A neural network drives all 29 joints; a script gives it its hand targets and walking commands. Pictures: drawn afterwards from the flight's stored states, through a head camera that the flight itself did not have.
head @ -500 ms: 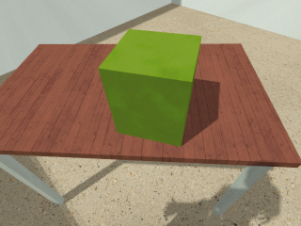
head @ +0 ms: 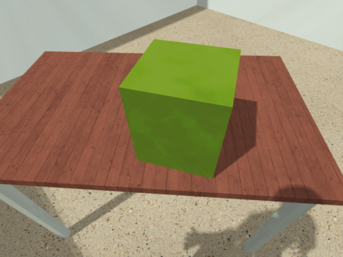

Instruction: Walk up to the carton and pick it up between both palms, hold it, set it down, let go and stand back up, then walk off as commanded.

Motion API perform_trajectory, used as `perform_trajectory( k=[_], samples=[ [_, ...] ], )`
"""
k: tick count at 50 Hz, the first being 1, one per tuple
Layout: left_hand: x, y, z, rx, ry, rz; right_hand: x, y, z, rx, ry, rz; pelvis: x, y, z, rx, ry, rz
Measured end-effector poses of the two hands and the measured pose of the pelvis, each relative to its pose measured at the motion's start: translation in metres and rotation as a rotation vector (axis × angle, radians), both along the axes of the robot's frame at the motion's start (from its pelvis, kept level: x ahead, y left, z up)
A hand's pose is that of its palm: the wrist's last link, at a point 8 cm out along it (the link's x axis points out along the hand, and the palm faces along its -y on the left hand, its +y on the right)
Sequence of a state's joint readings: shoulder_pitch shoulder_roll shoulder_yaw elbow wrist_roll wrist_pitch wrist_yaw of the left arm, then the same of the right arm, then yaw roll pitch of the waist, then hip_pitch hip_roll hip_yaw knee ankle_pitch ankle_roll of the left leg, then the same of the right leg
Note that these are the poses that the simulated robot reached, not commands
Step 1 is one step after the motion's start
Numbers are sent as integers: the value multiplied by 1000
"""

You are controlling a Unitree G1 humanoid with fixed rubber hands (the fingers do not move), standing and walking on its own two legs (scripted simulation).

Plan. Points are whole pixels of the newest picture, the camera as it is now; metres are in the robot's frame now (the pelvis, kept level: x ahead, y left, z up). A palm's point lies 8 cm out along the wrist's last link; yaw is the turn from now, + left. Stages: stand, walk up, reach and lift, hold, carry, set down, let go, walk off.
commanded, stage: walk up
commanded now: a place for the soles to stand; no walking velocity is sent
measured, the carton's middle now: (184, 110) +0.45 +0.00 +0.11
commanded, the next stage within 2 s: reach and lift in 0.90 s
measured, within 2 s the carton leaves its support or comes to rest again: neither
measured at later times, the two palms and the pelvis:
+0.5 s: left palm out of the picture +0.09 +0.29 -0.13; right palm out of the picture +0.11 -0.28 -0.12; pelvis +0.02 +0.00 +0.00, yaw +1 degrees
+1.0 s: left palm out of the picture +0.12 +0.29 -0.13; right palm out of the picture +0.11 -0.28 -0.13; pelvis +0.02 +0.00 -0.01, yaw +0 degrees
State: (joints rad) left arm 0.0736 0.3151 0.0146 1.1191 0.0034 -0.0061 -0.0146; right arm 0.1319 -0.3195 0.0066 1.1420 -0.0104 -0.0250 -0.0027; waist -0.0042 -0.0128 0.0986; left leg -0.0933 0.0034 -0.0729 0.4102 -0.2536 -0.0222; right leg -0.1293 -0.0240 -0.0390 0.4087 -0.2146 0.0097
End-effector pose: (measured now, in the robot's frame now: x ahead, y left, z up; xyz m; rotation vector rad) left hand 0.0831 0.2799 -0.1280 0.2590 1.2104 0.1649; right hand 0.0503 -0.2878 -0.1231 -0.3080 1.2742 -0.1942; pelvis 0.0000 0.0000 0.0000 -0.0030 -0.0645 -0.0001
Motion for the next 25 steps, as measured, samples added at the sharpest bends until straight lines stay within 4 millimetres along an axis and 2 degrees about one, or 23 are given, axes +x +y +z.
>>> perform_trajectory(
  k=[14,25],
  samples=[
    [2,5,-1,2,10,29,47,3,5,-9,-67,35,15,3,0,0,5,7],
    [8,6,-1,3,9,40,56,3,4,-13,-60,42,23,3,-1,-1,5,17]
  ],
)
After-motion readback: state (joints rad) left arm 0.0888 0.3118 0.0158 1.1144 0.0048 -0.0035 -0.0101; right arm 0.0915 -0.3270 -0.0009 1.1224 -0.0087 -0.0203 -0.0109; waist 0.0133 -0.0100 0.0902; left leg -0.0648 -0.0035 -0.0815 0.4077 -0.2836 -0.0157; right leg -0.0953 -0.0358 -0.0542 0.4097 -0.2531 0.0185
